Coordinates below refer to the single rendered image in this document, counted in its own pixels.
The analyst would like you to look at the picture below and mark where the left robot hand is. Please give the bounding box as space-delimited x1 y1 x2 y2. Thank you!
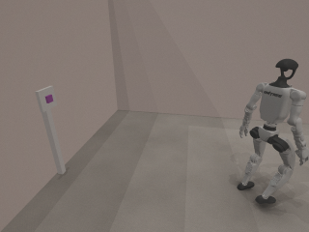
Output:
239 124 250 138

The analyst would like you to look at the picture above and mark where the right robot hand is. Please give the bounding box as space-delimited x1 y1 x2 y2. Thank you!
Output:
295 147 309 166

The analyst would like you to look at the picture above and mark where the robot left forearm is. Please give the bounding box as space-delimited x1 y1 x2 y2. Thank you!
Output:
242 107 253 126

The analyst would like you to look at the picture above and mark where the button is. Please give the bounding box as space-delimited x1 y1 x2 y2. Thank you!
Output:
45 95 53 103

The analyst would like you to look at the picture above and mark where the panel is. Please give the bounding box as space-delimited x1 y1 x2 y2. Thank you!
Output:
35 86 66 175

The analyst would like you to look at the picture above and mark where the robot right upper arm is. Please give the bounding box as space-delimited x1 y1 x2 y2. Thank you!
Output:
287 88 307 127

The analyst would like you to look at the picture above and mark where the robot right thigh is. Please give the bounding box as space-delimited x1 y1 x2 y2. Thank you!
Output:
271 135 295 175

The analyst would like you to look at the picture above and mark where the robot right forearm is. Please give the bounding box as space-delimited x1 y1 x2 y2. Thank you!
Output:
291 118 307 150

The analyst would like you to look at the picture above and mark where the robot left foot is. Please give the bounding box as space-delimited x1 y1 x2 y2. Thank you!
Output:
237 181 255 190

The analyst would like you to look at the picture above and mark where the robot left upper arm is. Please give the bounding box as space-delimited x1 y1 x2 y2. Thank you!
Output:
246 82 269 111

